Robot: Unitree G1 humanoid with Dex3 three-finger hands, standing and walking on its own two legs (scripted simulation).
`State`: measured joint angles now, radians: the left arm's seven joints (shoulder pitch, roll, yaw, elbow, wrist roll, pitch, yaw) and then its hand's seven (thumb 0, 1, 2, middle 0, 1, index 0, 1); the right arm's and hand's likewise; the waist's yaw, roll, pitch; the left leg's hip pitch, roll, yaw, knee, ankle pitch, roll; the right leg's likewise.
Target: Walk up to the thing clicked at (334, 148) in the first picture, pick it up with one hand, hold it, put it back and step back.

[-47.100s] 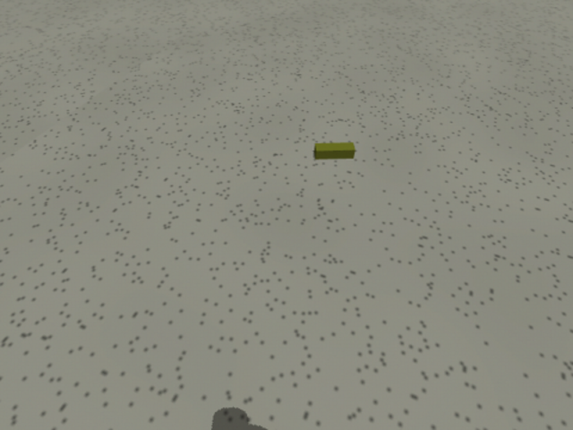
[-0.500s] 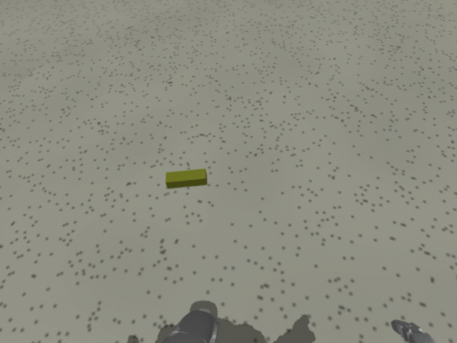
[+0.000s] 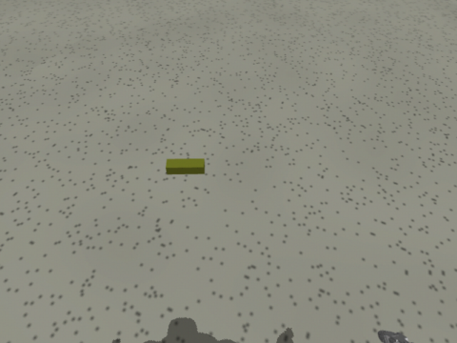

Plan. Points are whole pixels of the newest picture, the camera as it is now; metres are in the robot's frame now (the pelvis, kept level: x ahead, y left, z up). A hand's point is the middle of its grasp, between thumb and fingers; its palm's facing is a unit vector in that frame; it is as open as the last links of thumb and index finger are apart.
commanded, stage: step back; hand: left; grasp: from above
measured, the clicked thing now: (185, 166) +1.08 +0.24 -0.73
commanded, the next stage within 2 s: stand in 1.12 s
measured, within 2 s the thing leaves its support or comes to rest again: neither
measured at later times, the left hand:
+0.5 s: hand out of the picture +0.07 +0.31 -0.15, palm faces +0.00 -0.92 -0.38, open 7.4 cm
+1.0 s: hand (81, 328) +0.18 +0.29 -0.14, palm faces +0.02 -0.94 -0.35, open 7.4 cm
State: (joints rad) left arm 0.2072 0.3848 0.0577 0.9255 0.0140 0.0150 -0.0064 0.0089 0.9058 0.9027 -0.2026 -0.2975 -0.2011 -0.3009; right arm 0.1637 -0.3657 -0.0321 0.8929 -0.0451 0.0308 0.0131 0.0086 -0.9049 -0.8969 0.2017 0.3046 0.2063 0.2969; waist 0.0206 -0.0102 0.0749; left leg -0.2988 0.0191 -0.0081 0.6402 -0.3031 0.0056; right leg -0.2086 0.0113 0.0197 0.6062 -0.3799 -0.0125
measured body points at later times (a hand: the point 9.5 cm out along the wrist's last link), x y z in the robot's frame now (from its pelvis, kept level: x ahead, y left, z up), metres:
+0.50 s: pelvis +0.01 +0.03 +0.01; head +0.04 +0.04 +0.46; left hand +0.07 +0.36 -0.12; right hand +0.08 -0.27 -0.11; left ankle +0.02 +0.16 -0.72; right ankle +0.02 -0.10 -0.71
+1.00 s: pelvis +0.05 +0.03 +0.01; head +0.07 +0.04 +0.46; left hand +0.17 +0.34 -0.11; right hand +0.15 -0.27 -0.11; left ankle +0.03 +0.16 -0.72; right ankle +0.04 -0.11 -0.72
